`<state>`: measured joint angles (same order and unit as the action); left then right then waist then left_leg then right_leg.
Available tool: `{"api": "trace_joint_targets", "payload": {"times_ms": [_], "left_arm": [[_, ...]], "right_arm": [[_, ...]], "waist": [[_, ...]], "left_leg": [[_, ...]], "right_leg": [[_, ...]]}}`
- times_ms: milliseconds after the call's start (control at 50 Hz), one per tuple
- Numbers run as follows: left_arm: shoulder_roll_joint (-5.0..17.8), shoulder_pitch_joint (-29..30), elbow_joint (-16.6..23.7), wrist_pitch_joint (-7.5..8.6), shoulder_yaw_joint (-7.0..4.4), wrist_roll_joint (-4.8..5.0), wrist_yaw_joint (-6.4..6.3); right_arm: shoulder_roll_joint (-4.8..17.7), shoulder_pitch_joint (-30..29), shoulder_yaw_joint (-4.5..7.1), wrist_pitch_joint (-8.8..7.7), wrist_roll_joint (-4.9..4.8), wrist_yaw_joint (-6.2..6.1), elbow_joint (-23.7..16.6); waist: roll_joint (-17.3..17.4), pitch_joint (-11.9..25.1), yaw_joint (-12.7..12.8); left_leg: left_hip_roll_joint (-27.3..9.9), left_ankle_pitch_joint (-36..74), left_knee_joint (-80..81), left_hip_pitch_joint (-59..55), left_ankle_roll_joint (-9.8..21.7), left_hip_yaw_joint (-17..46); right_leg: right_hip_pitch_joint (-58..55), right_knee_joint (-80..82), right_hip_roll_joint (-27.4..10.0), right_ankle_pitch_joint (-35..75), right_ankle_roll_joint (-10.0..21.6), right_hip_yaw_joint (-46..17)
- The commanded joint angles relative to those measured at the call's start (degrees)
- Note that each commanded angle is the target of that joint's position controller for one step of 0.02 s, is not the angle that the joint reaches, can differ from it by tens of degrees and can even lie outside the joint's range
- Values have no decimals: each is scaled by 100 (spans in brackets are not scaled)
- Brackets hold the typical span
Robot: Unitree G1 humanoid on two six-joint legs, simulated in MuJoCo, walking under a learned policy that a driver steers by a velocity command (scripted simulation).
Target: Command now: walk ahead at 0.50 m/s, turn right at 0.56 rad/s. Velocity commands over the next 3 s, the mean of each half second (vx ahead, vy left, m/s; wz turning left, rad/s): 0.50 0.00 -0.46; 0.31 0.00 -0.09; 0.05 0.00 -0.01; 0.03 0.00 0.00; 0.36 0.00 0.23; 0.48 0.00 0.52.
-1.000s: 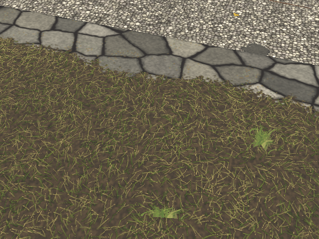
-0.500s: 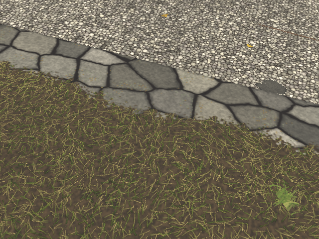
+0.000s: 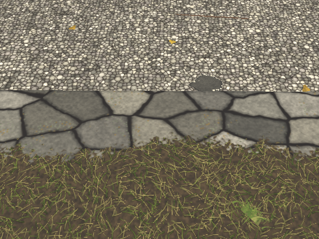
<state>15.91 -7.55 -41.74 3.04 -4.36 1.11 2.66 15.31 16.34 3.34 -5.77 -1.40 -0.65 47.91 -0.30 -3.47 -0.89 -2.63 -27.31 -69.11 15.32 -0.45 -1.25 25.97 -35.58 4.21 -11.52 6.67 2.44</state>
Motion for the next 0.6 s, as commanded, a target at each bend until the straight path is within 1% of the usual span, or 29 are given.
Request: {"api": "trace_joint_targets", "payload": {"times_ms": [20, 40, 60, 100, 140, 160, 200, 220, 260, 300, 320, 340, 360, 380, 400, 420, 440, 460, 480, 500, 520, 540, 560, 580, 600], "left_arm": [[636, -606, 256, 109, -188, 7, -56], [498, -417, 363, 114, -133, -46, -79], [528, -382, 399, 124, -137, -57, -98], [671, -507, 376, 155, -174, -32, -159], [821, -705, 329, 143, -212, -17, -242], [837, -804, 304, 122, -215, 1, -272], [837, -985, 263, 73, -214, 30, -312], [841, -1068, 246, 53, -212, 36, -323], [853, -1245, 182, 29, -206, 47, -333], [762, -1414, 100, 13, -176, 47, -349], [750, -1447, 72, 6, -170, 32, -360], [776, -1426, 59, -4, -178, 14, -366], [796, -1363, 63, -19, -186, -1, -365], [739, -1254, 99, -25, -162, -8, -356], [541, -1153, 180, -9, -81, -54, -326], [248, -1669, 253, 34, 22, -56, -325], [187, -2179, 171, 95, 87, 53, -319], [685, -1707, 169, 109, -6, 116, -308], [805, -1076, 306, 110, -31, 81, -300], [739, -729, 408, 127, -19, -14, -290], [648, -651, 437, 137, -30, -67, -273], [549, -751, 422, 127, -23, -61, -259], [441, -847, 387, 110, -4, -47, -252], [355, -860, 381, 94, 18, -53, -252], [300, -736, 430, 87, 42, -72, -259]], "right_arm": [[752, -436, 150, -348, 90, -21, -719], [800, -300, 196, -266, 151, -21, -705], [764, -236, 209, -186, 178, -16, -735], [600, -325, 175, -73, 237, -25, -824], [489, -770, 128, -35, 261, -42, -998], [432, -1015, 99, -37, 259, -35, -1066], [321, -1457, 42, -64, 230, 11, -1171], [313, -1643, 29, -80, 196, 43, -1216], [386, -1889, 35, -123, 127, 111, -1294], [498, -1980, 60, -185, 122, 187, -1336], [557, -1966, 82, -216, 127, 216, -1347], [609, -1885, 105, -240, 126, 229, -1348], [663, -1681, 136, -261, 127, 224, -1315], [764, -1214, 203, -285, 154, 197, -1196], [968, -497, 281, -309, 232, 164, -1085], [1422, 369, 401, -300, 319, 136, -969], [1375, 834, 429, -229, 205, 223, -681], [906, 695, 300, -202, 62, 221, -720], [708, 300, 227, -142, 69, 197, -777], [622, 3, 171, -93, 123, 191, -809], [527, -153, 125, -85, 168, 193, -810], [476, -220, 96, -95, 198, 198, -800], [462, -216, 91, -109, 177, 205, -765], [512, -172, 100, -126, 149, 205, -714], [608, -124, 122, -135, 130, 195, -664]], "waist": [[91, 834, 224], [37, 759, 38], [-19, 723, -55], [-39, 623, -85], [-121, 472, 31], [-192, 433, 124], [-354, 418, 321], [-421, 415, 408], [-510, 418, 524], [-530, 416, 575], [-565, 406, 550], [-648, 391, 487], [-738, 414, 356], [-734, 609, 89], [-571, 1224, -259], [475, 2151, -324], [1862, 2455, -257], [1145, 1683, -400], [601, 950, -399], [303, 526, -267], [295, 331, -110], [443, 347, 18], [557, 395, 68], [598, 412, 91], [573, 378, 82]], "left_leg": [[-338, 720, -237, 2672, 142, 646], [-455, 900, 12, 2288, 97, 682], [-469, 1001, 228, 2090, 19, 652], [-433, 1227, 705, 2022, -160, 511], [-318, 1827, 1455, 2112, -295, 406], [-233, 2219, 1938, 2068, -314, 386], [-19, 2904, 2885, 1809, -304, 355], [87, 3122, 3247, 1669, -302, 332], [185, 3292, 3644, 1534, -269, 354], [174, 3197, 3937, 1548, -142, 438], [171, 3014, 4033, 1523, -53, 453], [174, 2754, 4088, 1436, 47, 438], [212, 2519, 4183, 1191, 166, 363], [319, 2520, 4430, 538, 334, 221], [-104, 2701, 4267, -690, 645, 567], [-1251, 2525, 4160, -2852, 1399, 2254], [-2005, 1143, 4924, -3688, 1936, 4344], [-1902, -2, 5151, -3220, 1710, 4276], [-1688, 115, 5273, -2406, 1492, 3477], [-1448, 692, 5438, -1649, 1416, 2898], [-1243, 1211, 5593, -1176, 1371, 2517], [-1077, 1563, 5717, -894, 1326, 2224], [-971, 1854, 5814, -763, 1342, 1982], [-942, 2169, 5881, -682, 1387, 1776], [-943, 2463, 5959, -644, 1430, 1605]], "right_leg": [[-2654, 1930, -1631, 918, 1163, -2774], [-2172, 2064, -1460, 1288, 1107, -2473], [-1873, 2174, -1388, 1510, 1115, -2374], [-1466, 2254, -1272, 2074, 1139, -2043], [-1235, 2267, -1088, 2193, 1019, -1778], [-1181, 2221, -968, 2098, 907, -1672], [-1125, 2104, -791, 1681, 705, -1579], [-1125, 2060, -776, 1454, 644, -1628], [-1320, 1954, -921, 1138, 603, -1855], [-1763, 1682, -1138, 986, 570, -2124], [-1969, 1554, -1254, 1021, 541, -2271], [-2124, 1433, -1343, 1182, 501, -2384], [-2214, 1259, -1367, 1530, 445, -2426], [-2223, 820, -1171, 2249, 337, -2320], [-1877, -205, -878, 2395, 164, -2061], [-266, -2114, -210, 1029, -216, -1482], [1192, -3448, 199, -2146, -454, -1257], [1840, -3981, -140, -1946, -430, -1480], [1971, -3988, -383, -1427, -427, -1233], [1841, -3694, -593, -1041, -429, -1018], [1637, -3343, -794, -770, -439, -946], [1349, -3108, -913, -625, -455, -888], [1198, -2919, -949, -561, -486, -795], [1165, -2725, -976, -505, -528, -710], [1228, -2454, -1011, -374, -578, -652]]}}
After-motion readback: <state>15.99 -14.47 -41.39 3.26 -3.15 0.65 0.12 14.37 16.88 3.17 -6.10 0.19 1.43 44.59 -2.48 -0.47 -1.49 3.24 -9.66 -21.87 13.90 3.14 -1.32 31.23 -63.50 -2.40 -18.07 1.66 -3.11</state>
